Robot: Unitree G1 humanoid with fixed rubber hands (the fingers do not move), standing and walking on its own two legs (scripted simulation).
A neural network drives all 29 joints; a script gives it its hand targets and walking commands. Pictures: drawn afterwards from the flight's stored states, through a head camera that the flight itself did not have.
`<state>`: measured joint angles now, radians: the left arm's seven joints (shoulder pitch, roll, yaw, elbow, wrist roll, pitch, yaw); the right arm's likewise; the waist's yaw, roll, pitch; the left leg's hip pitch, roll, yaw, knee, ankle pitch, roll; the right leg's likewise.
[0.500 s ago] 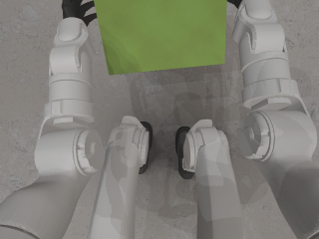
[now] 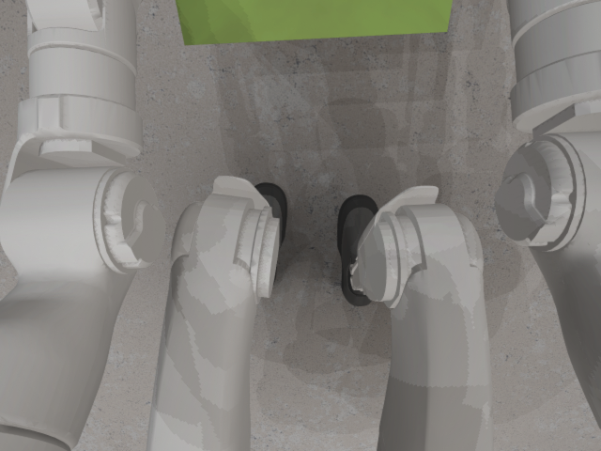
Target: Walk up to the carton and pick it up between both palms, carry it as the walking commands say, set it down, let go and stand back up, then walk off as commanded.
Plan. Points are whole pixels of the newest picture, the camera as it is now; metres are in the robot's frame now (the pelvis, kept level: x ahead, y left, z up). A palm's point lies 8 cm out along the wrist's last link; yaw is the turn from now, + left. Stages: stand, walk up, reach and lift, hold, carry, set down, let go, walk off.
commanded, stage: set down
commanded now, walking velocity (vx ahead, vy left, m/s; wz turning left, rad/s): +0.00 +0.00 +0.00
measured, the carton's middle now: out of the picture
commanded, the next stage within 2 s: none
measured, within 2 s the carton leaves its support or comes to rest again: rests again in 0.98 s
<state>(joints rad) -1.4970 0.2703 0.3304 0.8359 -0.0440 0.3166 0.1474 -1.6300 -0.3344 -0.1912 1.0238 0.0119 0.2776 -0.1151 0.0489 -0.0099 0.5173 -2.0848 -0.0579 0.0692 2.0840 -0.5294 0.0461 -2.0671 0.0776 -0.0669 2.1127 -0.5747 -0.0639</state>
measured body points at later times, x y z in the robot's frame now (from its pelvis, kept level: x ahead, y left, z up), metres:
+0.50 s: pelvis +0.01 +0.00 -0.03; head +0.39 +0.00 +0.19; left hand +0.58 +0.20 -0.20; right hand +0.61 -0.14 -0.20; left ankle +0.13 +0.09 -0.37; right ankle +0.12 -0.09 -0.37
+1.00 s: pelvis +0.02 +0.00 -0.04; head +0.40 +0.00 +0.18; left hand +0.59 +0.20 -0.21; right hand +0.63 -0.14 -0.21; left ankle +0.13 +0.09 -0.37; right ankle +0.12 -0.09 -0.37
